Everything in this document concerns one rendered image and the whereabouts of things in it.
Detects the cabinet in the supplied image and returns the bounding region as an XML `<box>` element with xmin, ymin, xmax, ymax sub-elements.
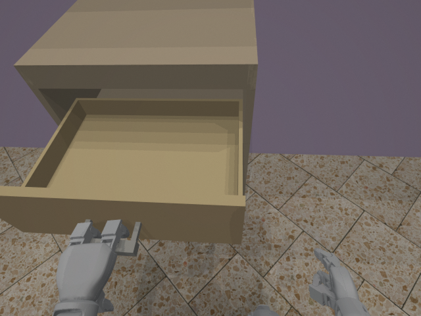
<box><xmin>13</xmin><ymin>0</ymin><xmax>258</xmax><ymax>196</ymax></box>

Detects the robot right hand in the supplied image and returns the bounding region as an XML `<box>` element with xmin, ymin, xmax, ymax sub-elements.
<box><xmin>309</xmin><ymin>248</ymin><xmax>359</xmax><ymax>310</ymax></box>

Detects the robot left hand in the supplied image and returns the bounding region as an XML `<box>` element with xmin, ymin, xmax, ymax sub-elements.
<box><xmin>56</xmin><ymin>219</ymin><xmax>130</xmax><ymax>313</ymax></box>

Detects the right robot forearm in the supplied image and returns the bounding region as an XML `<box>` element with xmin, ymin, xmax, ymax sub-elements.
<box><xmin>335</xmin><ymin>298</ymin><xmax>371</xmax><ymax>316</ymax></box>

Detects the left robot forearm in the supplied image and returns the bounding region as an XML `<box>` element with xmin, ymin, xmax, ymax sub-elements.
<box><xmin>52</xmin><ymin>300</ymin><xmax>99</xmax><ymax>316</ymax></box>

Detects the drawer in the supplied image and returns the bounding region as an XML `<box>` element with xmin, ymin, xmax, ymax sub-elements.
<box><xmin>0</xmin><ymin>98</ymin><xmax>245</xmax><ymax>244</ymax></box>

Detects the robot right shin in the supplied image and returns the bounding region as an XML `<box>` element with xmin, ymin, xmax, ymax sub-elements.
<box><xmin>256</xmin><ymin>305</ymin><xmax>270</xmax><ymax>310</ymax></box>

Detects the handle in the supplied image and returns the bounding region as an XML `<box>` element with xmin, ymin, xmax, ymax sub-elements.
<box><xmin>85</xmin><ymin>219</ymin><xmax>142</xmax><ymax>257</ymax></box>

